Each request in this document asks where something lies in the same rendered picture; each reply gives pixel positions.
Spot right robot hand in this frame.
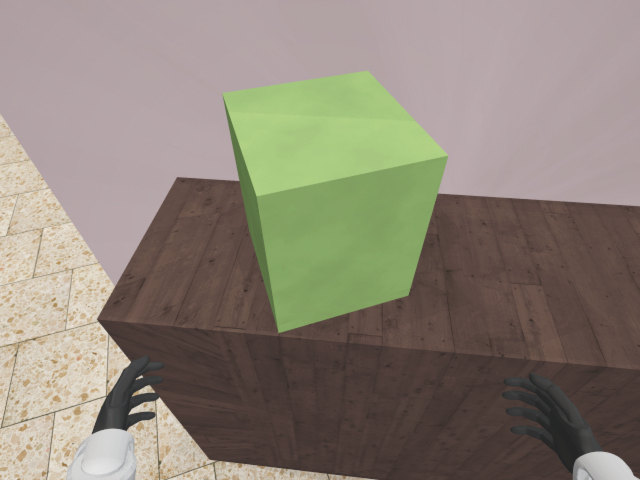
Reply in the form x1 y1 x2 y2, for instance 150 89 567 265
502 373 604 474

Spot carton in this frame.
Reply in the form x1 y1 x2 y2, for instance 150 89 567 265
222 71 448 333

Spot pedestal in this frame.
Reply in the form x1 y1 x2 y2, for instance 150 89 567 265
97 177 640 480

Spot left robot hand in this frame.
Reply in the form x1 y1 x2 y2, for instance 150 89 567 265
91 355 164 435

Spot robot left forearm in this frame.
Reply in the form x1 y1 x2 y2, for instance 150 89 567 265
66 429 137 480

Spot robot right forearm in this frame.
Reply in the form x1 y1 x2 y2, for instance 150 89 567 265
573 452 640 480

